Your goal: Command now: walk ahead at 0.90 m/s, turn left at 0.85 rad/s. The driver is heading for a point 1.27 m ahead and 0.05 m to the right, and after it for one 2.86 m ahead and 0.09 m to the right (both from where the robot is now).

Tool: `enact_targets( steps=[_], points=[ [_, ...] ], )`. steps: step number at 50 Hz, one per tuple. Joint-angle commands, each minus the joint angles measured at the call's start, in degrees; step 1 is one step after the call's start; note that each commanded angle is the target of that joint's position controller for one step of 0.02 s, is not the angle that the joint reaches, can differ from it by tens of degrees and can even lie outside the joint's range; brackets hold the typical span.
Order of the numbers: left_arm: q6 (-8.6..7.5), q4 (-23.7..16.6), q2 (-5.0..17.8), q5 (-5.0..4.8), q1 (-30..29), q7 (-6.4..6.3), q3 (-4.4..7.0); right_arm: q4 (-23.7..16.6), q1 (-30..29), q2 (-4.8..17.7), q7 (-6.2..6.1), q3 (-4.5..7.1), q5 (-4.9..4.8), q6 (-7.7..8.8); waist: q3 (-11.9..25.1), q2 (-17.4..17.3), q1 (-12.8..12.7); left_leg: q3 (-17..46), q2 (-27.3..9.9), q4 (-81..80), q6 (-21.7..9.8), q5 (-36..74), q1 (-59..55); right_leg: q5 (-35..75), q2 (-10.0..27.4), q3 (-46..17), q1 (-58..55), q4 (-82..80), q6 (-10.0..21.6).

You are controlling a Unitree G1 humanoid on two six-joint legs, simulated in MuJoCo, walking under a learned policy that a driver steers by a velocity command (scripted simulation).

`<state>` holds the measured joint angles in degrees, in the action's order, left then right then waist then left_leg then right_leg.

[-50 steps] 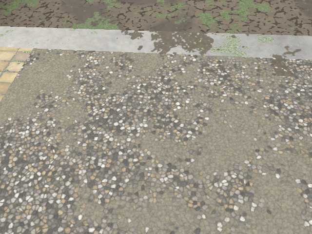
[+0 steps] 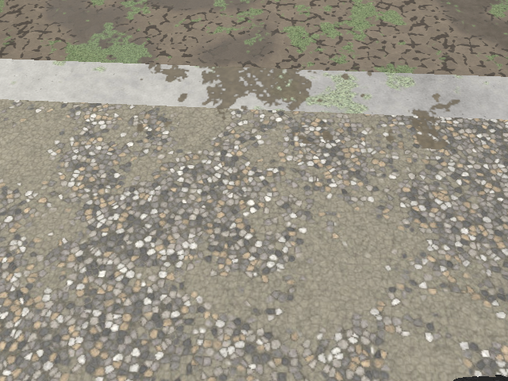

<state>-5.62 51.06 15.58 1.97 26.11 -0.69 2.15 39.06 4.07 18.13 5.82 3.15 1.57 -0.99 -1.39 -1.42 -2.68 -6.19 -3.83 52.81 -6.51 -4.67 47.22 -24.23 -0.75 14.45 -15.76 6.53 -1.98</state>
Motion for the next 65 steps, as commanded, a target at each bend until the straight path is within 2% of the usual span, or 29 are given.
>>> enact_targets(
  steps=[1, 4, 5, 6, 7, 9, 11, 16, 23, 25, 27, 28, 29, 30, 31, 33, 37, 41, 44, 46, 47, 48, 49, 50, 51, 53, 58, 61, 65],
  points=[
    [-0.54, -2.9, 9.5, 0.1, -1.8, -0.97, 1.57, -5.2, -4.7, 0.7, -0.15, -1.01, -0.47, 0.61, -4.7, 7.2, 3.6, -7.6, 6.1, -6.4, -3.9, -2.5, -12.7, 80.3, 14.1, 1.9, 9.5, 7.1, 3.8],
    [2.14, -5.2, 14.7, 0.89, -6.6, -1.25, 3.19, 2.1, 22.1, 8.3, -2.21, 2.38, -0.72, 1.18, 10.6, 9.0, 17.1, -2.6, 11.4, -10.3, -8.2, -14.8, -43.7, 86.5, 17.0, -0.7, 16.2, 44.5, 5.9],
    [1.87, -5.0, 11.7, 0.99, -6.5, -0.28, 2.63, 4.4, 25.7, 11.4, -3.6, 4.14, -0.5, 1.17, 11.1, 2.3, 16.8, 5.7, 8.2, -15.8, -9.7, -17.8, -56.7, 47.2, 10.8, -1.1, 30.1, 64.2, 4.9],
    [0.53, -11.0, 3.5, -0.13, -6.0, 1.17, 0.43, 2.7, 18.5, 17.5, -4.08, 5.32, 0.43, 0.17, 12.0, -14.8, 8.0, 39.7, -7.1, -26.2, -18.0, -28.9, -68.8, -2.0, -1.1, -5.4, 58.0, 87.0, 0.9],
    [-1.12, -14.6, 7.8, 0.12, -13.5, 1.1, 0.68, 1.2, 20.7, 17.4, -3.94, 5.71, -0.35, -0.01, 17.0, -3.5, 12.1, 51.8, -9.5, -34.5, -19.5, -31.0, -69.6, 3.2, -0.3, -18.4, 63.5, 89.3, 2.2],
    [-1.92, -12.9, 6.7, -0.87, -11.1, 0.86, -0.28, 3.9, 18.8, 10.8, -5.12, 4.04, 0.1, 1.36, 4.1, 5.9, 6.1, 41.6, -10.3, -39.6, -13.9, -22.8, -52.7, 8.8, 6.5, -17.6, 60.8, 79.2, 3.5],
    [0.44, -10.2, 5.0, 0.65, -7.1, 1.34, -0.98, 3.3, 12.7, 6.3, -5.93, 1.99, 0.35, 3.62, 0.3, 7.0, 0.7, 29.8, -5.2, -41.1, -10.2, -17.2, -38.7, 8.7, 9.6, -17.8, 53.0, 73.4, 3.4],
    [3.73, -12.0, 3.8, -1.4, -17.6, 2.91, -1.24, 6.8, 18.2, 4.8, -4.23, 1.0, -0.51, 7.83, -8.5, 2.3, 3.5, 11.7, 0.4, -48.8, -2.2, 5.1, -32.7, 19.2, 9.9, -14.0, 57.1, 56.2, 4.3],
    [2.14, -10.5, 3.6, -2.07, -20.3, 4.33, -1.46, 8.7, 19.5, 5.5, -6.26, -0.29, -0.84, 9.64, -1.8, -3.0, 2.9, -3.4, -0.9, -46.3, 6.8, 58.4, -49.5, 37.5, -1.5, -4.0, 45.0, 31.9, 9.2],
    [2.89, -7.5, 6.8, -1.61, -12.5, 3.92, -0.38, 8.2, 17.4, 7.9, -8.31, 0.44, -0.14, 8.46, 3.3, -5.8, -2.2, -4.5, -3.5, -35.4, 8.2, 75.5, -55.3, 32.8, -5.8, -2.3, 37.0, 31.3, 9.8],
    [3.62, -1.0, 12.0, -1.54, 9.6, 3.11, 2.17, 6.0, 9.8, 10.8, -9.53, 1.53, 1.36, 6.25, 10.0, -6.0, -14.3, -3.8, -4.9, -5.1, 8.5, 79.7, -49.6, 25.0, -6.3, -6.4, 18.2, 30.2, 13.4],
    [3.91, 1.8, 13.7, -2.23, 20.4, 2.24, 3.75, 5.3, 3.6, 11.1, -9.23, 2.07, 0.87, 5.38, 9.9, 0.4, -21.4, -5.6, 2.3, 26.3, 8.0, 48.6, -39.6, 24.2, -2.0, -12.6, 9.6, 22.7, 18.6],
    [4.77, 3.8, 12.4, -2.38, 15.6, 1.72, 3.4, 1.4, -0.4, -1.3, -7.62, -1.31, 2.22, 7.14, 3.7, 17.4, -12.1, 0.1, 12.5, 48.3, 7.5, -22.9, -10.4, 33.5, 1.9, -22.6, 1.2, 33.8, 19.9],
    [4.3, -0.2, 15.1, -0.75, 6.2, 1.35, 3.69, -3.5, 10.8, -3.7, -6.63, -2.98, -0.66, 8.03, 15.1, 18.2, -1.2, 12.8, 10.4, 53.4, 8.2, -25.9, 3.9, 14.9, 12.5, -52.5, -8.0, 22.0, 31.6],
    [4.41, -3.2, 11.3, -0.69, 2.1, 1.09, 3.7, -3.1, 9.0, 0.8, -6.01, -3.44, 0.88, 9.39, 12.5, 5.1, -2.6, 15.9, 7.0, 45.7, 6.3, -19.5, 4.8, -5.6, 15.5, -62.7, -1.8, 8.4, 30.5],
    [3.69, -2.8, 8.2, -0.78, -2.1, 0.91, 2.87, -3.3, 5.3, 3.3, -5.44, -3.27, 2.63, 9.23, -0.7, -7.4, 3.1, 14.1, 2.2, 32.1, 6.0, -14.5, -1.3, -5.9, 11.7, -54.7, 20.8, 3.4, 24.8],
    [0.56, -3.6, 10.1, -1.33, -3.8, 1.0, 2.97, -6.5, -0.3, 2.1, -4.91, -4.71, 2.82, 5.06, -7.1, -3.6, 4.8, 8.5, -2.4, 8.5, 10.0, -8.9, -14.1, 7.5, 2.3, -39.5, 43.9, -0.6, 22.3],
    [0.36, -3.5, 10.9, -2.66, -0.5, 1.75, 4.19, -9.6, -9.3, -0.4, -4.47, -5.68, 0.09, 5.29, -4.2, 2.6, -1.7, 5.7, 0.1, -13.7, 10.0, 10.0, -23.0, 23.8, -1.0, -35.1, 39.4, 1.8, 17.0],
    [0.92, -3.6, 11.9, -2.31, 1.1, 1.52, 5.03, -10.2, -10.4, 1.3, -4.94, -5.03, -0.05, 5.84, -1.4, 5.1, -3.5, 6.5, 2.6, -22.4, 8.9, 9.2, -24.2, 33.8, 0.7, -36.9, 27.6, 7.8, 14.4],
    [0.98, -3.9, 13.4, -1.96, 0.6, 1.18, 5.43, -8.1, -3.4, 4.6, -5.72, -3.4, 0.15, 6.45, 4.4, 4.8, -0.2, 6.9, 5.4, -25.2, 7.7, 2.1, -33.1, 47.3, 0.8, -37.0, 22.0, 19.4, 12.1],
    [0.76, -4.5, 15.1, -1.74, -1.9, 1.45, 5.66, -5.9, 5.7, 6.8, -6.35, -2.22, -0.09, 6.73, 10.0, 4.2, 5.6, 7.3, 4.9, -25.3, 7.0, -1.0, -43.5, 48.8, -0.5, -35.7, 23.6, 30.9, 10.9],
    [0.05, -5.8, 13.4, -1.73, -4.9, 1.51, 5.26, -3.3, 18.9, 10.3, -7.43, -0.51, 0.72, 7.02, 16.9, 3.0, 12.1, 11.6, -1.2, -21.5, 5.4, -9.5, -58.6, 41.0, -2.2, -33.8, 31.9, 46.6, 10.2],
    [-0.53, -8.6, 3.2, -2.47, -4.8, 0.95, 2.61, -1.7, 28.4, 14.9, -8.24, 1.14, 2.67, 7.05, 24.5, -10.5, 12.9, 32.3, -19.2, -24.5, 3.3, -28.7, -73.2, 0.4, -6.2, -27.7, 46.5, 65.8, 10.1],
    [-0.16, -12.9, 3.0, -4.28, -0.7, 1.13, 1.38, -2.0, 22.3, 18.4, -7.49, 2.4, 2.0, 6.29, 29.8, -25.9, 6.6, 61.3, -26.7, -36.7, -2.5, -35.5, -74.9, -3.8, -6.2, -23.0, 58.5, 76.5, 9.3],
    [1.41, -10.4, 7.5, -2.34, -5.6, 0.15, 1.81, -3.3, 16.1, 10.4, -7.21, 1.56, 1.99, 5.74, 17.9, -10.2, 7.3, 50.8, -22.0, -36.4, -1.7, -39.2, -66.0, 2.7, -0.8, -20.7, 63.1, 79.3, 9.4],
    [2.4, -11.7, 7.6, -0.95, -12.5, 1.32, 2.21, -2.0, 14.4, 4.0, -6.86, -0.19, 1.82, 5.37, 6.3, 0.3, 7.2, 29.9, -15.9, -35.2, 0.5, -16.8, -52.4, 8.2, 2.5, -18.8, 62.0, 75.0, 8.0],
    [5.43, -19.3, 2.4, -0.61, -18.6, 3.09, 0.53, 3.6, 18.7, 1.7, -6.12, -1.12, 0.0, 7.32, 1.5, -4.8, 2.4, 9.1, -13.1, -35.7, 4.0, 13.9, -43.4, 9.4, 4.5, -17.1, 63.2, 73.4, 7.5],
    [5.69, -23.3, 1.4, 0.31, -23.8, 3.45, -0.9, 3.6, 15.9, 2.0, -7.1, -1.94, 0.75, 7.6, -4.0, -3.2, 0.3, 0.5, -9.2, -36.8, 3.8, 25.5, -35.2, 17.5, 2.1, -15.8, 58.1, 57.4, 7.4],
    [4.14, -16.4, 2.4, 0.28, -11.8, 3.11, -0.85, 5.2, 17.5, 10.4, -6.61, -0.71, -2.15, 8.05, 0.1, -4.5, -3.9, -1.0, -8.2, -28.3, 1.8, 49.9, -28.7, 23.1, -7.4, -8.5, 24.7, 34.0, 8.7]
  ],
)
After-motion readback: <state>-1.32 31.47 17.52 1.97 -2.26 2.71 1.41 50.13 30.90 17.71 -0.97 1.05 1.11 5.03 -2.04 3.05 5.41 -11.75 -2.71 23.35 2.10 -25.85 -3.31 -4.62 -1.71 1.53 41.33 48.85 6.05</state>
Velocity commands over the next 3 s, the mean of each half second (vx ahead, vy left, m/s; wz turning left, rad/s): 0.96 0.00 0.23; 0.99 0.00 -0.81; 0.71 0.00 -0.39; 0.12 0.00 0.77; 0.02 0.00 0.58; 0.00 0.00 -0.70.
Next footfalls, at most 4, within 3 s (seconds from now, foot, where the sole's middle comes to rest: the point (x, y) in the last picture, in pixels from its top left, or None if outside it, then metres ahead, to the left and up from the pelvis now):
0.10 left None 0.25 0.08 -0.75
0.56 right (251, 286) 0.71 0.08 -0.75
0.96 left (208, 171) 1.13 0.25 -0.75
1.34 right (311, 130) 1.34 -0.10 -0.75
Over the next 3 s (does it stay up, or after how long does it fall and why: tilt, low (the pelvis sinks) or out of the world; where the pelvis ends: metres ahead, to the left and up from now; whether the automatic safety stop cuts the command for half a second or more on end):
stays up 1.28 -0.03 0.03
